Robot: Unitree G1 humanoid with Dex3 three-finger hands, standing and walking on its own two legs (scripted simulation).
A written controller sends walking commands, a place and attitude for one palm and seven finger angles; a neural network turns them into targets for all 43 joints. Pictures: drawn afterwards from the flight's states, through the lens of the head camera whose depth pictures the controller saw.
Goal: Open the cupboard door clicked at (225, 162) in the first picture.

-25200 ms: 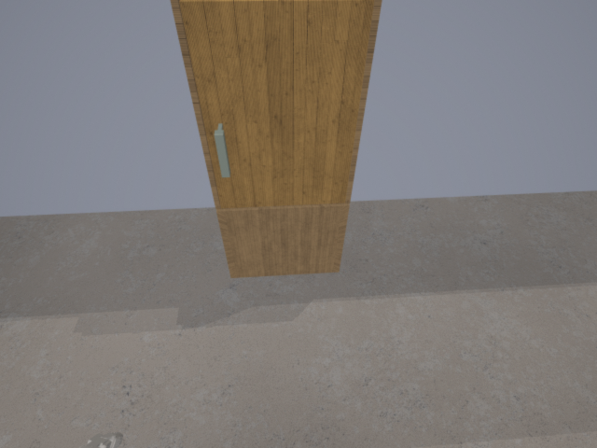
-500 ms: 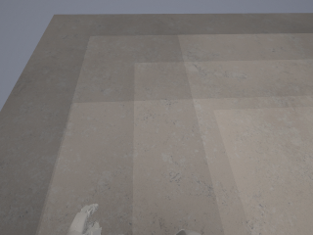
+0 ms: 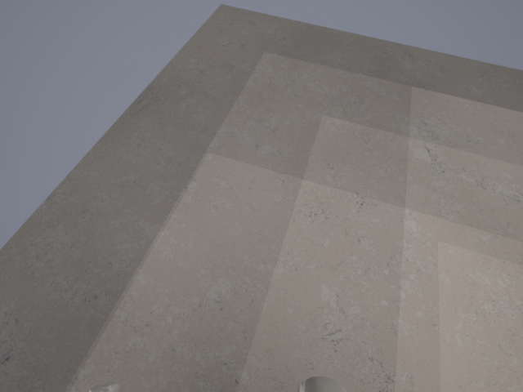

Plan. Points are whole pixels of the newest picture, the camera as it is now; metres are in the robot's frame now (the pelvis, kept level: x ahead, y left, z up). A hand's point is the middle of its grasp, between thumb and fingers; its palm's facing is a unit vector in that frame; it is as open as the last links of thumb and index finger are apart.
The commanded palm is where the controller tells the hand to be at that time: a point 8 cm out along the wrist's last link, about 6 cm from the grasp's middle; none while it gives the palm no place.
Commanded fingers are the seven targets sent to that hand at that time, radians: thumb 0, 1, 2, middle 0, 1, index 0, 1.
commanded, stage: turn to face it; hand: left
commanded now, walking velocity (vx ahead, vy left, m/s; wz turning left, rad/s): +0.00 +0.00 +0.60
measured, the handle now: out of the picture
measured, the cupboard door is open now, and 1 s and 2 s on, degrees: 46 46 46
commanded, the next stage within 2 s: none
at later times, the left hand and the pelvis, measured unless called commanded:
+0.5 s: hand out of the picture +0.00 +0.13 -0.16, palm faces +0.34 -0.91 -0.23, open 7.4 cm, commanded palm none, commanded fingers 0.00 0.90 0.90 -0.20 -0.30 -0.20 -0.30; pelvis +0.02 -0.07 +0.00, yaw +19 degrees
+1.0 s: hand out of the picture +0.02 +0.13 -0.15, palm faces +0.56 -0.77 -0.32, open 7.4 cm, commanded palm none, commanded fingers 0.00 0.90 0.90 -0.20 -0.30 -0.20 -0.30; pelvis +0.05 -0.11 -0.01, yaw +37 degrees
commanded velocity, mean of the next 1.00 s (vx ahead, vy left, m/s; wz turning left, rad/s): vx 0.00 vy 0.00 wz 0.60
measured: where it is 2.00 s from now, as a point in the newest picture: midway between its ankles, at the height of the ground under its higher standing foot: outside the picture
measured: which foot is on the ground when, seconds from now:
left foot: down 0.00-0.16, up 0.18-0.54, down 0.56-0.94, up 0.96-1.00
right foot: up 0.00-0.16, down 0.18-0.56, up 0.58-0.92, down 0.94-1.00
